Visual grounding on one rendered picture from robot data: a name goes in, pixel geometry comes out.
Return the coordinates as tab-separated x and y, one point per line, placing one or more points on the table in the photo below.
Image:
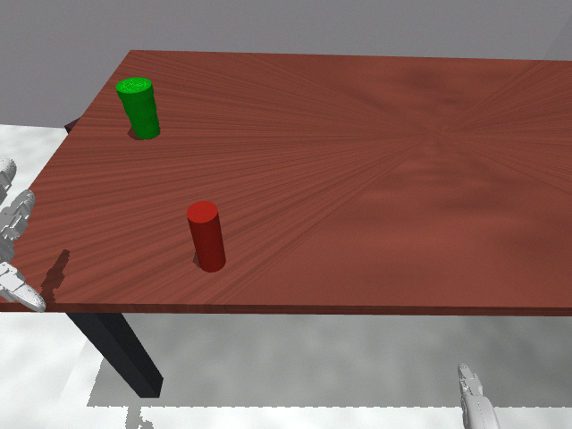
345	185

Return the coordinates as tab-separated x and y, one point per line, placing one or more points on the left robot hand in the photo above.
13	222

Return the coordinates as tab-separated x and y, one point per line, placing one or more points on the right robot hand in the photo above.
478	412

